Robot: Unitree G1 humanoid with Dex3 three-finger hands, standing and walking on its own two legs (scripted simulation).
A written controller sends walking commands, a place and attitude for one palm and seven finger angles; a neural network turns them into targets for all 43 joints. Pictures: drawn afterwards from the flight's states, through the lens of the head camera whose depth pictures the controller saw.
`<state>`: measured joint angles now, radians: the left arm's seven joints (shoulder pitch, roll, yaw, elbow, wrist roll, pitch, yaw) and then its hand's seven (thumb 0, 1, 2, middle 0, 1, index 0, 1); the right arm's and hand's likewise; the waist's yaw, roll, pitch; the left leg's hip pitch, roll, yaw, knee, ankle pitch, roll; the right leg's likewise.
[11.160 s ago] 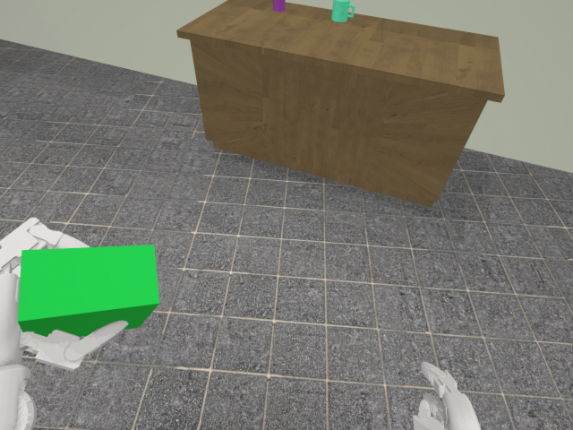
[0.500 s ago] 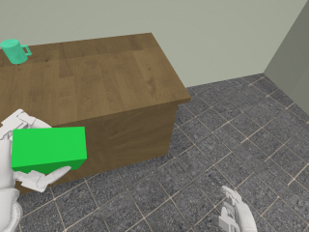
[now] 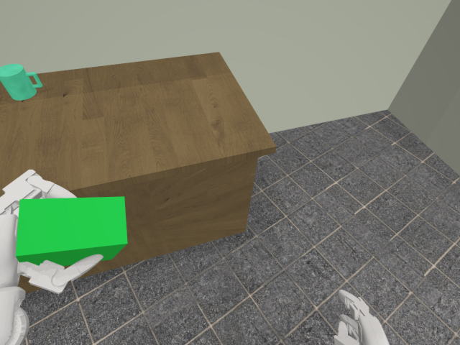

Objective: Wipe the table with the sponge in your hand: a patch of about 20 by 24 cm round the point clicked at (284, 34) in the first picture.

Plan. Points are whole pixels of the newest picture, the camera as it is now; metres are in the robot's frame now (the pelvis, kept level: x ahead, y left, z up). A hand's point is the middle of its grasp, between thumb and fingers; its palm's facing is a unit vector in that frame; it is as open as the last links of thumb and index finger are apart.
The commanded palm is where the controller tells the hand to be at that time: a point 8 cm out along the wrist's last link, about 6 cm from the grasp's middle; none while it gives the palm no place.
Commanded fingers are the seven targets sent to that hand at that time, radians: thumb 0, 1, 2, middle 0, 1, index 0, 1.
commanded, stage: look again from close up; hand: left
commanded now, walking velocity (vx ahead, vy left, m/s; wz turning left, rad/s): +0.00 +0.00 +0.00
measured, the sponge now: (88, 233) +0.23 +0.22 +0.13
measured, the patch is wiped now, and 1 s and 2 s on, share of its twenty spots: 0.00 0.00 0.00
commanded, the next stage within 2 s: shuffle to correct the standing spot in 0.34 s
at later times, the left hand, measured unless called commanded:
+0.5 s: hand (47, 220) +0.23 +0.26 +0.15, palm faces +0.39 -0.85 -0.36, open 10.2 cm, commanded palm +0.17 +0.30 +0.17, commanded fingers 0.00 0.10 1.30 -1.20 -1.60 -1.20 -1.60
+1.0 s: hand (32, 211) +0.24 +0.29 +0.15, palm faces +0.35 -0.85 -0.40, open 10.2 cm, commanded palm +0.18 +0.33 +0.17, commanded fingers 0.00 0.10 1.30 -1.20 -1.60 -1.20 -1.60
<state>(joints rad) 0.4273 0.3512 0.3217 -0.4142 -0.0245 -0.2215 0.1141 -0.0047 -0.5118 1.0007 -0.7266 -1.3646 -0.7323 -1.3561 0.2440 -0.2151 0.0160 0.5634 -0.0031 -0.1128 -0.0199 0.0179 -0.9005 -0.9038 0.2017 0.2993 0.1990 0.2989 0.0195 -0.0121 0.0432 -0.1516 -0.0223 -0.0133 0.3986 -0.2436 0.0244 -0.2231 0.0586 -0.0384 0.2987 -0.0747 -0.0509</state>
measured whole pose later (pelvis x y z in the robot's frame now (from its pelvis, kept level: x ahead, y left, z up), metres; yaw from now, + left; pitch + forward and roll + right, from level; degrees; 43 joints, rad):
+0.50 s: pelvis +0.02 +0.02 +0.00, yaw +0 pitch +0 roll -1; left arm 0.43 0.35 0.32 -0.44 -0.04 -0.21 0.12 -0.01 -0.51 1.00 -0.73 -1.36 -0.74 -1.36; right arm 0.21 -0.20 0.03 0.55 0.00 -0.10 -0.02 0.02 -0.90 -0.90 0.20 0.30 0.20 0.30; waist 0.03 -0.02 0.03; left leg -0.13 -0.04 -0.02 0.41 -0.27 0.04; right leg -0.22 0.04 -0.04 0.34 -0.12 -0.03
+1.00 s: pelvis +0.02 +0.06 -0.02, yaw -1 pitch -1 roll -1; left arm 0.44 0.38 0.36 -0.48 -0.04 -0.25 0.12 -0.01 -0.51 1.00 -0.73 -1.36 -0.74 -1.36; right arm 0.22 -0.23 0.00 0.54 0.00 -0.06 0.00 0.02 -0.90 -0.90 0.20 0.30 0.20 0.30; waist -0.01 -0.01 0.04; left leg -0.22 -0.10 0.05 0.62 -0.39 0.09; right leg -0.35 -0.01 0.02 0.63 -0.27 0.02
